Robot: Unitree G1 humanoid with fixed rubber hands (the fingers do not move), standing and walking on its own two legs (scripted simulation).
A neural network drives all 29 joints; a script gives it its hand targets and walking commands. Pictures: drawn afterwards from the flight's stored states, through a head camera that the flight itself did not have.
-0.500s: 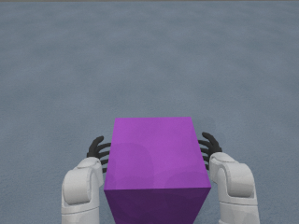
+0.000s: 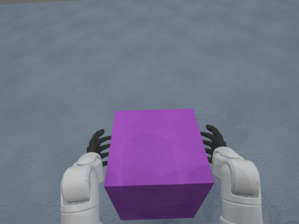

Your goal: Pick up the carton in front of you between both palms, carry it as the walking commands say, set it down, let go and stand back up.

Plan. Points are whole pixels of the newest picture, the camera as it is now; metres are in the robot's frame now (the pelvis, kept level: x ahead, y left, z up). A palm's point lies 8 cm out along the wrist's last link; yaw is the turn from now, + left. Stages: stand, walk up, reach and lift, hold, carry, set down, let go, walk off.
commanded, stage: carry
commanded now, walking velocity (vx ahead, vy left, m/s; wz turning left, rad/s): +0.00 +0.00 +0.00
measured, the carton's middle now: (155, 166) +0.28 +0.00 +0.00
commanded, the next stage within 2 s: none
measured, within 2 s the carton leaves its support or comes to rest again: neither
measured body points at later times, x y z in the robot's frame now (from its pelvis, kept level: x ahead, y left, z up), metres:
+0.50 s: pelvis +0.20 +0.03 -0.01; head +0.20 +0.03 +0.44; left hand +0.49 +0.16 +0.07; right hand +0.48 -0.14 +0.07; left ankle +0.23 +0.11 -0.75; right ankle +0.08 -0.09 -0.74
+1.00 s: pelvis +0.20 +0.01 -0.02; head +0.18 +0.01 +0.43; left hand +0.48 +0.14 +0.05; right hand +0.46 -0.16 +0.05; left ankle +0.23 +0.12 -0.75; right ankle +0.08 -0.08 -0.75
